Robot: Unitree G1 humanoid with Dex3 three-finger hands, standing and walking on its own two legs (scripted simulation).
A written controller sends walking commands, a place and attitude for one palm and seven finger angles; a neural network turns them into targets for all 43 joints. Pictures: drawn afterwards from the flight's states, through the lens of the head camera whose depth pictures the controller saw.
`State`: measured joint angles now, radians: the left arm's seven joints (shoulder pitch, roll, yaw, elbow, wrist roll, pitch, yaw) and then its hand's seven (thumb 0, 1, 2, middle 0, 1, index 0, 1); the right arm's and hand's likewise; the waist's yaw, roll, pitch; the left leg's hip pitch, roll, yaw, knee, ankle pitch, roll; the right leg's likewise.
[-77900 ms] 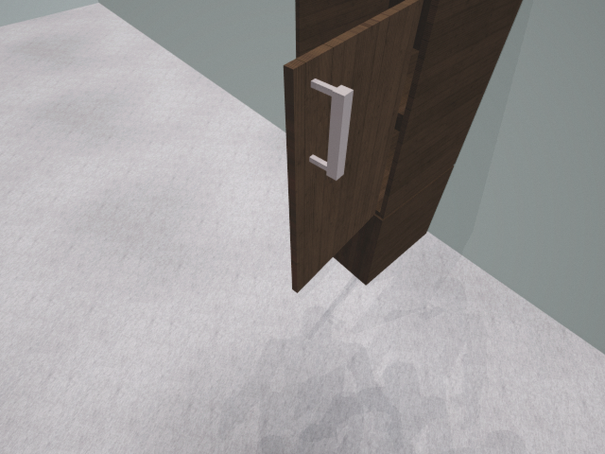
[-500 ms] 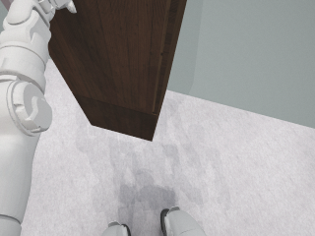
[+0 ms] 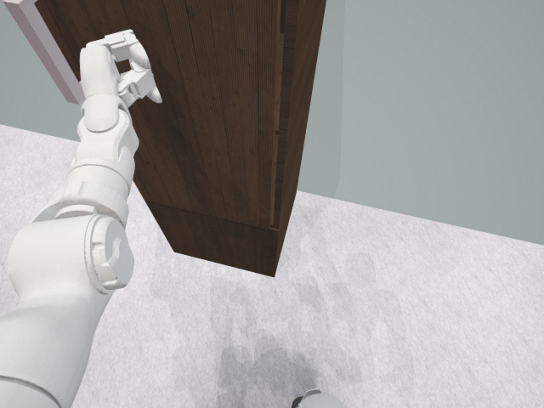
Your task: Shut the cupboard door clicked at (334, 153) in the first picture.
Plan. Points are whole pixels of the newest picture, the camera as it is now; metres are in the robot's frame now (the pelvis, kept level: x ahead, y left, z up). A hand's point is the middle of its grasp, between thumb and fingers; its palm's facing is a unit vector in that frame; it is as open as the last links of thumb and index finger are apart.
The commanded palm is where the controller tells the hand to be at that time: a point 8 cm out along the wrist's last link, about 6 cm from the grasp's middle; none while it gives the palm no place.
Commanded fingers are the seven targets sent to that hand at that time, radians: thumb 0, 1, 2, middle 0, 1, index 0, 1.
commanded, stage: pull the fist back off the door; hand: left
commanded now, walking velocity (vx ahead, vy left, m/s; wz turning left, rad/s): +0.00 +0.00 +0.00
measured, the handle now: (59, 47) +0.64 +0.23 +0.16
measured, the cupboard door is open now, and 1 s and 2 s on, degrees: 0 0 0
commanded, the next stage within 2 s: draw the hand back to the body in 0.24 s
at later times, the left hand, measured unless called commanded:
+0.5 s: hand (138, 95) +0.50 +0.10 +0.17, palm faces +0.09 -1.00 +0.02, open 3.1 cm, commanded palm +0.44 +0.16 +0.17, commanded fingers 0.00 0.90 0.90 -1.30 -1.50 -1.30 -1.50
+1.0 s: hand (48, 229) +0.32 +0.17 +0.18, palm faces +0.16 -0.97 -0.15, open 3.1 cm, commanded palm +0.28 +0.23 +0.18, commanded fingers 0.00 0.90 0.90 -0.94 -1.11 -0.94 -1.11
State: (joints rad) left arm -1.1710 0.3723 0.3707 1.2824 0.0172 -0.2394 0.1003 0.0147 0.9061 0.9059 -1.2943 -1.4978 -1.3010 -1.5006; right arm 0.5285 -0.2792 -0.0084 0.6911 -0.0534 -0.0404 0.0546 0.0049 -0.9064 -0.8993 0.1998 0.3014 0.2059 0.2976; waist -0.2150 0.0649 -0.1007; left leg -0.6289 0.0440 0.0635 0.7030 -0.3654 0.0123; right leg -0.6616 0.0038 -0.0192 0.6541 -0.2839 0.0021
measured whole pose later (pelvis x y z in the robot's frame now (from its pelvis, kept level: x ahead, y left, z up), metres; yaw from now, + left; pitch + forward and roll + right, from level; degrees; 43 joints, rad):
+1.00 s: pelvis -0.02 +0.00 +0.02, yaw +2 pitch -2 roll +0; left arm -0.22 0.24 0.13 0.22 -0.11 -0.04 0.00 0.02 0.90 0.90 -1.17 -1.36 -1.18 -1.36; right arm 0.18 -0.25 0.02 0.60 0.05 -0.06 -0.07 0.01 -0.91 -0.90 0.20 0.30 0.20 0.30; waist 0.01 0.06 -0.04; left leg -0.18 0.01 0.05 0.47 -0.27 0.01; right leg -0.23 -0.02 -0.04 0.48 -0.23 0.00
